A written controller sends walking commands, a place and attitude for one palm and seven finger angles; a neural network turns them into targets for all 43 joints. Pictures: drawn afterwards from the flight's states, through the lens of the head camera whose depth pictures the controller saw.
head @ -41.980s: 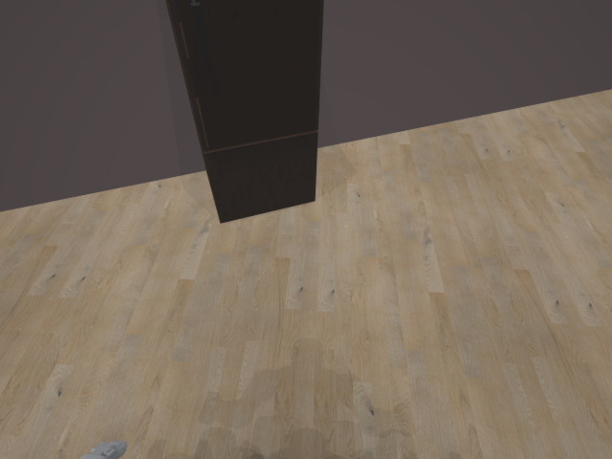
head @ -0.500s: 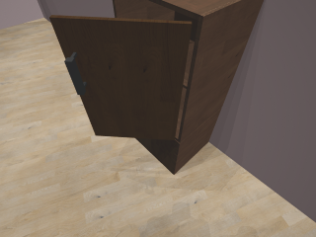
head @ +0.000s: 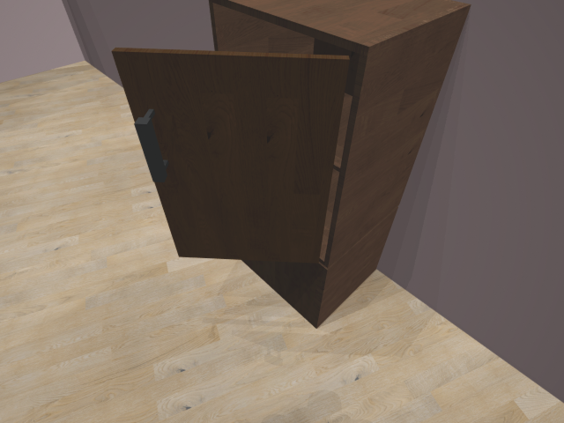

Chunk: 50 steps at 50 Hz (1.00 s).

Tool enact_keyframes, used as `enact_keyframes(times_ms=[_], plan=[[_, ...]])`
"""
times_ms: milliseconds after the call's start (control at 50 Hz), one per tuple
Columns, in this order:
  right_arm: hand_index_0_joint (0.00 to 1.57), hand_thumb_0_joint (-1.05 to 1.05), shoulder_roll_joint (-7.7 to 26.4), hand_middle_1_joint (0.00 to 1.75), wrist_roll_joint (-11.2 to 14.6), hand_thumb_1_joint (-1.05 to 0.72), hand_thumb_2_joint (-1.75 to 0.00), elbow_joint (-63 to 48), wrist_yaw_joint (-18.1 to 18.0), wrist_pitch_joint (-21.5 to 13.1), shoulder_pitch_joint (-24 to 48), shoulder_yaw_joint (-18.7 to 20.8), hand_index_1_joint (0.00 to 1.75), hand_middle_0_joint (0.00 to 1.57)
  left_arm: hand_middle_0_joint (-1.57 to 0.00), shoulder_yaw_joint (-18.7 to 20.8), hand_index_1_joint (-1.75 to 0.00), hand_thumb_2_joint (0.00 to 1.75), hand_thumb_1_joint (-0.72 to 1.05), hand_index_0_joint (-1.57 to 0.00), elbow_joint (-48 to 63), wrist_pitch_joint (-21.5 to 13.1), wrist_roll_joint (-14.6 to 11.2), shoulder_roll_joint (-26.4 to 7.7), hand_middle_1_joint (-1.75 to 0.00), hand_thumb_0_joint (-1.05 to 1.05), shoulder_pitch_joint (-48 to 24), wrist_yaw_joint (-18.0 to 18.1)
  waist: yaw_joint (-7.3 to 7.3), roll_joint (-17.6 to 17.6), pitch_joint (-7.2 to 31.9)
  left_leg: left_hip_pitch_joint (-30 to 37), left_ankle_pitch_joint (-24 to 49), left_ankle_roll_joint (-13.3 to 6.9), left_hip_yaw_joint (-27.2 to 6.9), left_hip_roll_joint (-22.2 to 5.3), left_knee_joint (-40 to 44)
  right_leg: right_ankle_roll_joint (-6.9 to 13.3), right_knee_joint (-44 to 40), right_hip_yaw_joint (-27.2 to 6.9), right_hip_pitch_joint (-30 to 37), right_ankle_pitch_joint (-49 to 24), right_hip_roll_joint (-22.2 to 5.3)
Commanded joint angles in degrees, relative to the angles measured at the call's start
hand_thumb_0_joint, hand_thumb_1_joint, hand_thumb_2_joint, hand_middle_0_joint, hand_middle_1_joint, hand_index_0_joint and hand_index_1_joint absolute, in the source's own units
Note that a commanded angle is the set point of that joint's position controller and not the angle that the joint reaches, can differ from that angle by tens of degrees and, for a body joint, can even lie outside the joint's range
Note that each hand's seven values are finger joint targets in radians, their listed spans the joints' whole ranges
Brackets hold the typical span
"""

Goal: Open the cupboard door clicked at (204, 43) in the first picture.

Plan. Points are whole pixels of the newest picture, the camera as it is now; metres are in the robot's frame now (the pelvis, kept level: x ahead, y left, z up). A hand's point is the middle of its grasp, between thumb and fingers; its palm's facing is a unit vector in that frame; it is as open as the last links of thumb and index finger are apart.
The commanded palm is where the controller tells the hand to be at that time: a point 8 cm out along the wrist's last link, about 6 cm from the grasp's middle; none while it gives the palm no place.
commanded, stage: look again from close up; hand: left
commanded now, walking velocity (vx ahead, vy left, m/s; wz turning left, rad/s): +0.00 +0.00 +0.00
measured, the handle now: (155, 145) +0.61 +0.31 +0.07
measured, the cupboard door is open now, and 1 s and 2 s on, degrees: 43 43 43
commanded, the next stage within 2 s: shuffle to correct the standing spot in 0.16 s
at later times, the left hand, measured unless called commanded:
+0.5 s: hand out of the picture -0.06 +0.21 -0.17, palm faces +0.04 -0.98 -0.19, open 7.4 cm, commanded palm none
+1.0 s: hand out of the picture +0.12 +0.25 -0.16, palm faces -0.01 -0.98 -0.17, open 7.3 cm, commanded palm none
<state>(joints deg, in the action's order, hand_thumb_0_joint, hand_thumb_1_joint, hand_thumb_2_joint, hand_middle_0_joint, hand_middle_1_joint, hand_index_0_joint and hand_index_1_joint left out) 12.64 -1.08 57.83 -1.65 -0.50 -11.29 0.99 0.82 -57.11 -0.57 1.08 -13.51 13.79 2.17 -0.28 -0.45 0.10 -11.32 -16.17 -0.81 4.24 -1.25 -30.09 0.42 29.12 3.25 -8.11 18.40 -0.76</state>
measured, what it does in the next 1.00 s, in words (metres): lifts its right foot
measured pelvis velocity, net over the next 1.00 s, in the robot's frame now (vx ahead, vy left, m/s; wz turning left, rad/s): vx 0.05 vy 0.08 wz -0.03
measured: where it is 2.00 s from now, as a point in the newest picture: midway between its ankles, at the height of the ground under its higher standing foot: outside the picture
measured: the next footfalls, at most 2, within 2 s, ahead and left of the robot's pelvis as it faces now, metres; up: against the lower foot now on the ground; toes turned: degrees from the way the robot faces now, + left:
right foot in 1.18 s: +0.20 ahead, -0.06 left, +0.00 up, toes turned -6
left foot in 1.50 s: +0.08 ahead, +0.20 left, +0.00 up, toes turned +2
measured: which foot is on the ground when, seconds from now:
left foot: down 0.00-1.00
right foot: down 0.00-0.64, up 0.66-1.00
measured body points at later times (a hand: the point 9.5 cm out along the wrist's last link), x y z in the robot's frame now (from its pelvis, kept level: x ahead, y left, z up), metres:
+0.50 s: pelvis -0.03 +0.04 +0.00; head -0.04 +0.04 +0.45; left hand -0.06 +0.26 -0.16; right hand -0.04 -0.21 -0.15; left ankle +0.00 +0.11 -0.73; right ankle -0.03 -0.11 -0.73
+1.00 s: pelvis +0.05 +0.08 +0.01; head +0.05 +0.09 +0.46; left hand +0.12 +0.31 -0.15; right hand -0.04 -0.10 -0.14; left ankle +0.00 +0.11 -0.74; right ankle +0.11 -0.07 -0.68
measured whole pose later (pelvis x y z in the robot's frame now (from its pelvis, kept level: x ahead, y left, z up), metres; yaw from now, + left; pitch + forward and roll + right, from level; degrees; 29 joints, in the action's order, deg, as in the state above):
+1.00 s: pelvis +0.05 +0.08 +0.01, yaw -2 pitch -2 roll -1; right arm 3.9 -1.1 64.9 -2.6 -3.7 -26.5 -0.3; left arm 3.7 -58.6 1.2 1.8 -9.1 11.8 0.6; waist 2.2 0.4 -1.9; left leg -1.1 -13.4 -7.4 8.4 4.9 -15.3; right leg -0.7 49.9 4.1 -28.8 13.4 -5.5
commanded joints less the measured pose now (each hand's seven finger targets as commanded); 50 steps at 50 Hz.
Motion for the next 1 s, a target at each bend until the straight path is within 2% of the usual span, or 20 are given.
enact_keyframes(times_ms=[0,80,240,360,420,500,540,560,580,600,620,640,660,680,700,740,820,900,920,980], plan=[[0.2,0.0,8.14,0.3,-0.26,-0.9,-0.9,-2.52,0.16,-0.89,-0.16,1.27,0.3,0.2,-0.2,0.96,-0.3,0.9,0.9,-0.2,2.76,-0.53,-0.16,-7.61,-0.3,0.0,0.89,-0.13,0.13,0.04,-2.81,-0.5,13.55,-1.79,-6.0,-5.37,7.04,1.58,-6.52,-4.99,-3.08,-12.35,-5.29],[0.2,0.0,9.09,0.3,-0.25,-0.9,-0.9,-2.27,0.45,-0.96,0.71,1.14,0.3,0.2,-0.2,0.77,-0.3,0.9,0.9,-0.2,2.36,-0.42,-0.18,-8.15,-0.3,0.0,0.08,-0.43,0.23,0.35,-3.06,-0.97,7.84,-1.74,-6.76,-5.35,9.7,1.2,-8.23,-5.33,-3.59,-7.26,-5.36],[0.2,0.0,8.32,0.3,-0.1,-0.9,-0.9,-0.64,0.72,-0.83,-0.62,0.79,0.3,0.2,-0.2,0.22,-0.3,0.9,0.9,-0.2,0.44,-0.05,0.02,-6.46,-0.3,0.0,1.97,-0.51,0.1,0.03,-3.33,-3.08,-1.12,-1.51,-8.32,-5.48,13.84,0.55,-9.14,-4.71,-3.01,-4.53,-5.27],[0.2,0.0,6.98,0.3,-0.46,-0.9,-0.9,0.51,1.1,0.98,-4.6,1.02,0.3,0.2,-0.2,0.63,-0.3,0.9,0.9,-0.2,-0.95,0.99,0.83,-4.57,-0.3,0.0,6.78,-0.61,-0.41,-0.75,-6.08,-8.17,-18.6,-1.92,-8.3,-4.2,14.27,0.9,-8.91,-4.7,-5.72,13.03,-4.83],[0.2,0.0,5.76,0.3,-0.45,-0.9,-0.9,0.47,1.13,1.16,-5.85,1.05,0.3,0.2,-0.2,1.24,-0.3,0.9,0.9,-0.2,-1.47,0.88,0.79,-4.29,-0.3,0.0,9.22,-0.66,-0.64,1.88,-7.76,-9.5,-15.97,-1.97,-6.59,-2.32,9.6,2.41,-10.51,-8.03,-6.97,15.77,-6.58],[0.2,0.0,2.97,0.3,-0.3,-0.9,-0.9,0.75,1.03,0.76,-9.28,0.9,0.3,0.2,-0.2,2.47,-0.3,0.9,0.9,-0.2,-1.94,0.42,0.29,-5.13,-0.3,0.0,10.6,-0.35,-0.01,7.71,-6.42,-9.47,-8.49,-1.21,-1.4,0.73,-1.2,5.94,-13.77,-14.24,-5.95,17.74,-11.83],[0.2,0.0,1.9,0.3,-0.29,-0.9,-0.9,0.87,1.03,0.4,-11.31,0.95,0.3,0.2,-0.2,2.89,-0.3,0.9,0.9,-0.2,-1.53,0.42,0.22,-5.11,-0.3,0.0,9.68,-0.12,0.99,8.52,-5.76,-6.03,-6.96,-1.14,-0.47,0.64,-3.47,6.85,-13.68,-14.55,-9.19,17.91,-13.54],[0.2,0.0,1.51,0.3,-0.15,-0.9,-0.9,1.18,1.04,0.21,-13.28,0.96,0.3,0.2,-0.2,2.88,-0.3,0.9,0.9,-0.2,-1.19,0.53,0.3,-4.57,-0.3,0.0,8.41,-0.14,2.19,6.99,-6.07,-2.95,-7.7,-1.24,-1.0,0.27,-0.03,6.35,-11.34,-12.44,-12.01,17.56,-12.51],[0.2,0.0,2.02,0.3,-0.16,-0.9,-0.9,1.76,0.97,0.06,-15.58,1.06,0.3,0.2,-0.2,2.73,-0.3,0.9,0.9,-0.2,-0.71,0.79,0.42,-3.59,-0.3,0.0,7.3,-0.33,3.03,2.34,-7.32,-0.8,-11.01,-1.7,-3.84,-0.94,4.92,4.94,-6.37,-8.74,-15.59,17.68,-9.11],[0.2,0.0,4.22,0.3,-0.34,-0.9,-0.9,2.55,0.71,-0.11,-18.29,1.71,0.3,0.2,-0.2,2.37,-0.3,0.9,0.9,-0.2,-0.19,1.11,0.64,-0.95,-0.3,0.0,6.91,-0.51,4.06,-6.29,-8.87,2.11,-17.76,-3.38,-12.73,-6.72,12.59,2.69,4.36,-2.54,-21.13,14.94,-3.49],[0.2,0.0,7.15,0.3,-0.63,-0.9,-0.9,3.67,0.27,-0.54,-22.06,2.4,0.3,0.2,-0.2,1.7,-0.3,0.9,0.9,-0.2,0.59,1.11,0.93,2.02,-0.3,0.0,5.97,-0.57,5.04,-16.65,-9.8,4.63,-24.53,-5.42,-25.75,-14.75,22.79,0.91,18.66,3.34,-26.7,12.08,0.96],[0.2,0.0,6.15,0.3,-0.26,-0.9,-0.9,3.61,-0.09,-0.7,-21.39,2.05,0.3,0.2,-0.2,1.6,-0.3,0.9,0.9,-0.2,1.22,1.02,1.19,1.48,-0.3,0.0,4.55,-0.46,4.38,-12.14,-12.24,2.38,-23.15,-7.04,-28.13,-17.37,25.43,1.48,26.91,-1.03,-28.51,10.43,-2.17],[0.2,0.0,4.55,0.3,-0.03,-0.9,-0.9,3.25,-0.24,-1.17,-19.09,1.34,0.3,0.2,-0.2,1.78,-0.3,0.9,0.9,-0.2,0.58,0.8,1.07,1.51,-0.3,0.0,5.2,-0.72,2.74,-7.62,-12.47,1.18,-19.15,-7.45,-26.44,-16.7,25.38,1.55,30.68,-2.74,-29.21,6.73,-4.31],[0.2,0.0,3.3,0.3,0.11,-0.9,-0.9,2.87,-0.31,-1.66,-17.4,0.99,0.3,0.2,-0.2,2.03,-0.3,0.9,0.9,-0.2,-0.15,0.48,0.93,1.9,-0.3,0.0,5.65,-1.09,2.01,-2.82,-12.12,0.28,-13.91,-7.56,-23.44,-15.89,24.77,1.34,32.19,-2.95,-28.55,3.46,-5.53],[0.2,0.0,2.09,0.3,0.3,-0.9,-0.9,2.91,-0.42,-2.37,-16.92,0.57,0.3,0.2,-0.2,2.07,-0.3,0.9,0.9,-0.2,-0.65,0.13,0.92,2.21,-0.3,0.0,6.03,-1.53,1.38,-0.14,-10.21,1.65,-6.28,-7.84,-20.35,-14.82,24.04,0.86,31.86,-2.64,-27.6,0.73,-6.09],[0.2,0.0,1.67,0.3,0.26,-0.9,-0.9,3.35,-0.7,-3.12,-17.27,0.52,0.3,0.2,-0.2,2.11,-0.3,0.9,0.9,-0.2,-1.14,0.16,0.65,3.57,-0.3,0.0,6.79,-1.67,0.93,1.07,-6.96,4.83,4.61,-7.82,-15.31,-13.18,22.61,-0.14,30.72,-1.96,-26.52,-2.16,-6.05],[0.2,0.0,0.6,0.3,0.21,-0.9,-0.9,5.19,-1.36,-3.89,-19.89,0.39,0.3,0.2,-0.2,2.26,-0.3,0.9,0.9,-0.2,0.01,0.39,0.48,3.95,-0.3,0.0,3.94,-1.8,1.49,-1.31,-4.01,12.73,21.11,-8.31,-11.29,-12.55,20.17,-0.97,26.13,-0.56,-28.58,-3.42,-5.65],[0.2,0.0,-0.82,0.3,-0.06,-0.9,-0.9,6.9,-1.48,-3.7,-21.56,0.42,0.3,0.2,-0.2,2.64,-0.3,0.9,0.9,-0.2,1.56,0.61,0.4,3.75,-0.3,0.0,-0.77,-1.87,2.09,-4.3,-6.37,12.87,23.61,-8.47,-9.92,-12.53,19.9,-0.9,22.24,0.49,-29.35,-4.59,-5.63],[0.2,0.0,-0.95,0.3,-0.13,-0.9,-0.9,7.08,-1.46,-3.72,-21.88,0.42,0.3,0.2,-0.2,2.64,-0.3,0.9,0.9,-0.2,1.92,0.65,0.39,3.72,-0.3,0.0,-1.9,-1.94,2.28,-3.91,-6.8,13.23,24.82,-8.28,-9.67,-12.47,19.95,-0.86,21.49,0.77,-29.85,-5.19,-5.48],[0.2,0.0,-1.34,0.3,-0.45,-0.9,-0.9,7.58,-1.63,-3.31,-21.97,0.22,0.3,0.2,-0.2,2.15,-0.3,0.9,0.9,-0.2,2.77,0.72,0.21,4.36,-0.3,0.0,-4.49,-1.48,2.41,-2.32,-6.71,12.7,38.03,-7.61,-7.82,-12.39,16.67,-0.56,16.33,1.62,-26.34,-5.36,-4.57]])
